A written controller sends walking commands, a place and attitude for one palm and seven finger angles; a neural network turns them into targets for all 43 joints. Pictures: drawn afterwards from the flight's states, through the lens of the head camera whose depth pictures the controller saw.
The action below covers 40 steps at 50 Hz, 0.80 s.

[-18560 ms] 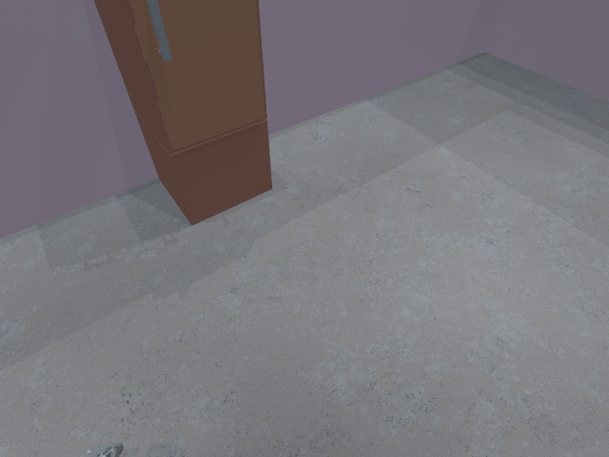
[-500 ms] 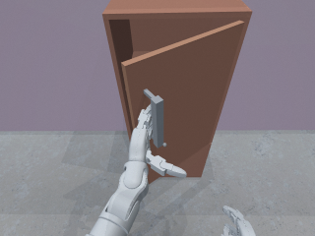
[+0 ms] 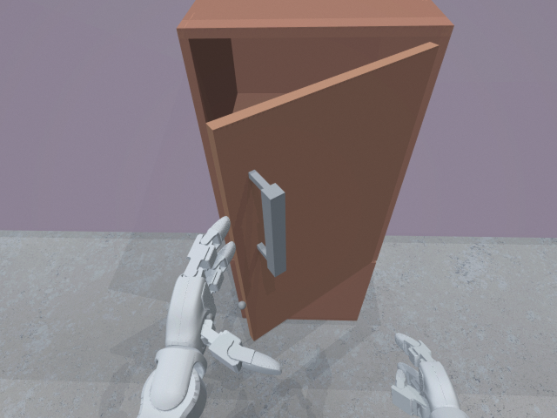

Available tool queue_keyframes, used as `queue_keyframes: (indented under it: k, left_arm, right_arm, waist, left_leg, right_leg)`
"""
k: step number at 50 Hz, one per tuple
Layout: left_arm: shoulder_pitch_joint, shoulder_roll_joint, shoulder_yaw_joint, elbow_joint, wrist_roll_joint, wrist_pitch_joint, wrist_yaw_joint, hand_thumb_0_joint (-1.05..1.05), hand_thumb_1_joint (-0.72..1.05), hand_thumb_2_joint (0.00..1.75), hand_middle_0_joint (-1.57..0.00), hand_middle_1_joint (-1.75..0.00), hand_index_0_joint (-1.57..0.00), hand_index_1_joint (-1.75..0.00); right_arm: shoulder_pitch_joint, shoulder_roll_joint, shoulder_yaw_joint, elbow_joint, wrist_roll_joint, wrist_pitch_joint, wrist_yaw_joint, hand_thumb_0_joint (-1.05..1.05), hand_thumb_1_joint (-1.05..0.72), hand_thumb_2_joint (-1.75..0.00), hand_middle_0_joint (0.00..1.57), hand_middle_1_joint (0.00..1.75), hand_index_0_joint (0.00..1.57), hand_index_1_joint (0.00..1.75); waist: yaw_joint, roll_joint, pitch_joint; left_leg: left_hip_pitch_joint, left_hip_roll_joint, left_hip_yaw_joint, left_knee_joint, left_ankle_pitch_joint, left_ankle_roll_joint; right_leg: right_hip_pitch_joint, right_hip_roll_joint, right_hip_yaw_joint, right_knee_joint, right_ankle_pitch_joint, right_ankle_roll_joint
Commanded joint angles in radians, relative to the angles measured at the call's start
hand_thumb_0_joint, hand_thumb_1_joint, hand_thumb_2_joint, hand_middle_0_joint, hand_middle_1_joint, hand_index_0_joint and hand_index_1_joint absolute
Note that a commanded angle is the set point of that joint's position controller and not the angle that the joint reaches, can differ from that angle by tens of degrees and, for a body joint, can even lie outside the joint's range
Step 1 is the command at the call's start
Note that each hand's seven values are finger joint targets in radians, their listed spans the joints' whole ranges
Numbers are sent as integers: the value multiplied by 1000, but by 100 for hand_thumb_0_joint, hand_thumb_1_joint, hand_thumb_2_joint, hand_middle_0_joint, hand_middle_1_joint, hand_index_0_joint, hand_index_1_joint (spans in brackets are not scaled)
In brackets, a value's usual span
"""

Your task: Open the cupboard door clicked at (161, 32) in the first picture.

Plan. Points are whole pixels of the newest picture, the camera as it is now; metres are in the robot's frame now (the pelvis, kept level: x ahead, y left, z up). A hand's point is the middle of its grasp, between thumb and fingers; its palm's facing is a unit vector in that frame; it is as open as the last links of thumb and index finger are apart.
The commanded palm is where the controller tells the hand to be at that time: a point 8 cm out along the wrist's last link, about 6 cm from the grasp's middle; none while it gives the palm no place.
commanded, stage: slide the hand sideways off the handle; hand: left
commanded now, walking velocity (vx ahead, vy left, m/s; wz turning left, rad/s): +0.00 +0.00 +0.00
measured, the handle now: (267, 226) +0.36 +0.05 +0.10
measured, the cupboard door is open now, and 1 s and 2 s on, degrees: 36 36 36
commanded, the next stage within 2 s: draw the hand back to the body in 0.32 s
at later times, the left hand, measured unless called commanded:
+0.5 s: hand (212, 326) +0.21 +0.10 +0.10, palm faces +0.02 -1.00 -0.03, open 16.3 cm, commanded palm +0.17 +0.16 +0.10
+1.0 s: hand (133, 325) +0.19 +0.18 +0.13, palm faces +0.11 -0.98 -0.18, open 15.9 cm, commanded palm +0.15 +0.23 +0.14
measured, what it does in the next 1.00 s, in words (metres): stands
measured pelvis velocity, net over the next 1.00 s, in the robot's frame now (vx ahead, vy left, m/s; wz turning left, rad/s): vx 0.00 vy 0.01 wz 0.01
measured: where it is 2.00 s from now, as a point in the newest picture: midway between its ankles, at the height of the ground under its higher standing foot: outside the picture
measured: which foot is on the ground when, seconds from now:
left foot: down 0.00-1.00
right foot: down 0.00-1.00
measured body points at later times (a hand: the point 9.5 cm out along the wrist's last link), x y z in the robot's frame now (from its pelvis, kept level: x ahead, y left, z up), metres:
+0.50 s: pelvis +0.00 -0.02 -0.01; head +0.00 -0.04 +0.44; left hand +0.20 +0.15 +0.10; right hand +0.18 -0.24 -0.08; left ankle -0.01 +0.10 -0.72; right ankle +0.00 -0.09 -0.72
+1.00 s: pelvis +0.00 +0.01 +0.00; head -0.02 -0.01 +0.45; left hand +0.18 +0.23 +0.15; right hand +0.20 -0.19 -0.06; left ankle -0.01 +0.10 -0.72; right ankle +0.00 -0.09 -0.72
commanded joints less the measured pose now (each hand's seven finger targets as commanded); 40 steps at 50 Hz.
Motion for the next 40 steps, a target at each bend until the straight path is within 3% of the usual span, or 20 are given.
queue_keyframes:
  k: [1,7,10,12,14,15,18,21,22,24,27,28,32,36,40]
  left_arm:
    - [-69,21,50,-274,-11,-70,-40,0,-50,30,-15,-30,-15,-30]
    - [15,50,91,-323,-37,-91,-80,0,-50,30,-15,-30,-15,-30]
    - [88,86,144,-326,-60,-103,-106,0,-50,30,-15,-30,-15,-30]
    - [108,106,169,-321,-71,-109,-123,0,-50,30,-15,-30,-15,-30]
    - [92,123,196,-320,-86,-119,-140,0,-50,30,-15,-30,-15,-30]
    - [61,103,173,-339,-93,-124,-150,0,-50,30,-15,-30,-15,-30]
    - [24,118,187,-327,-108,-142,-163,0,-50,30,-15,-30,-15,-30]
    - [30,130,204,-296,-115,-147,-177,0,-50,30,-15,-30,-15,-30]
    - [54,165,244,-287,-118,-145,-175,0,-50,30,-15,-30,-15,-30]
    - [46,171,256,-315,-124,-143,-179,0,-50,30,-15,-30,-15,-30]
    - [64,204,307,-308,-139,-124,-179,0,-50,30,-15,-30,-15,-30]
    - [63,184,296,-321,-149,-121,-185,0,-50,30,-15,-30,-15,-30]
    - [97,204,326,-334,-173,-95,-212,0,-50,30,-15,-30,-15,-30]
    - [69,210,325,-368,-183,-67,-234,0,-50,30,-15,-30,-15,-30]
    - [72,230,348,-409,-191,-51,-241,0,-50,30,-15,-30,-15,-30]
  right_arm:
    - [-82,-81,-35,-173,4,-71,-9,0,-90,-90,20,30,20,30]
    - [-67,-85,-34,-178,4,-106,-14,0,-90,-90,20,30,20,30]
    - [-56,-90,-34,-178,4,-125,-20,0,-90,-90,20,30,20,30]
    - [-55,-94,-34,-175,6,-135,-23,0,-90,-90,20,30,20,30]
    - [-53,-98,-35,-171,9,-147,-30,0,-90,-90,20,30,20,30]
    - [-58,-97,-33,-173,8,-157,-33,0,-90,-90,20,30,20,30]
    - [-44,-103,-37,-158,11,-188,-40,0,-90,-90,20,30,20,30]
    - [-37,-106,-36,-147,13,-208,-43,0,-90,-90,20,30,20,30]
    - [-43,-109,-39,-145,14,-212,-44,0,-90,-90,20,30,20,30]
    - [-49,-105,-35,-148,16,-219,-46,0,-90,-90,20,30,20,30]
    - [-55,-108,-33,-141,20,-228,-51,0,-90,-90,20,30,20,30]
    - [-62,-105,-31,-144,22,-233,-52,0,-90,-90,20,30,20,30]
    - [-60,-116,-30,-136,26,-250,-54,0,-90,-90,20,30,20,30]
    - [-61,-121,-27,-135,30,-266,-61,0,-90,-90,20,30,20,30]
    - [-62,-122,-25,-130,33,-280,-65,0,-90,-90,20,30,20,30]
  waist:
    - [-12,-95,-156]
    - [-9,-80,-143]
    - [-9,-119,-156]
    - [-6,-111,-130]
    - [-12,-114,-119]
    - [-23,-90,-123]
    - [-32,-98,-125]
    - [-24,-105,-134]
    - [-10,-95,-135]
    - [-1,-70,-154]
    - [9,-98,-144]
    - [8,-96,-128]
    - [13,-93,-110]
    - [6,-59,-76]
    - [14,-39,-90]
  left_leg:
    - [38,19,-12,-72,270,1]
    - [12,15,-11,-51,268,2]
    - [-21,11,-7,-34,248,3]
    - [-45,8,-8,-31,226,2]
    - [-62,6,-9,-24,199,2]
    - [-60,3,-7,-14,191,3]
    - [-73,2,-14,3,166,1]
    - [-93,-1,-15,5,152,-2]
    - [-94,0,-14,3,148,-2]
    - [-84,-2,-10,-8,155,0]
    - [-78,0,-10,-20,159,0]
    - [-70,2,-10,-28,161,2]
    - [-52,4,-13,-43,176,2]
    - [-27,8,-16,-65,162,4]
    - [8,12,-29,-87,179,2]
  right_leg:
    - [68,-24,23,-84,341,12]
    - [60,-27,31,-73,367,19]
    - [76,-38,53,-76,405,36]
    - [68,-41,60,-82,378,38]
    - [54,-43,74,-92,335,42]
    - [43,-48,82,-97,327,47]
    - [28,-56,103,-111,271,51]
    - [37,-63,113,-115,250,55]
    - [41,-63,118,-121,228,52]
    - [64,-66,119,-122,233,50]
    - [75,-61,111,-134,224,49]
    - [68,-58,104,-137,227,49]
    - [72,-51,87,-144,239,47]
    - [33,-34,55,-149,169,36]
    - [36,-22,23,-135,173,27]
